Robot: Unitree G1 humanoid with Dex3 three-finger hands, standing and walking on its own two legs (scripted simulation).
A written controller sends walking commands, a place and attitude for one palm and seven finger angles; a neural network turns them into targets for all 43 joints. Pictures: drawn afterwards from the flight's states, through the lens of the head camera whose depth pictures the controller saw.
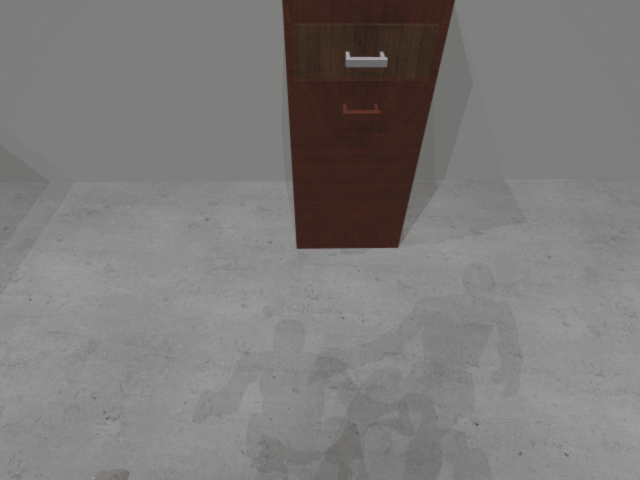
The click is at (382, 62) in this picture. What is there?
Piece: drawer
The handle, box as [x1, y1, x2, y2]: [345, 52, 387, 66]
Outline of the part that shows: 345,55 346,66 386,66 387,59 384,56 383,52 380,52 379,57 350,57 348,52 346,52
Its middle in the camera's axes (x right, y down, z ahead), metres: +0.12 -0.49 +1.05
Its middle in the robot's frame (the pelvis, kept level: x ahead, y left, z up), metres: +1.13 -0.06 +0.05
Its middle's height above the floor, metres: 0.82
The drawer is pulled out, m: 0.00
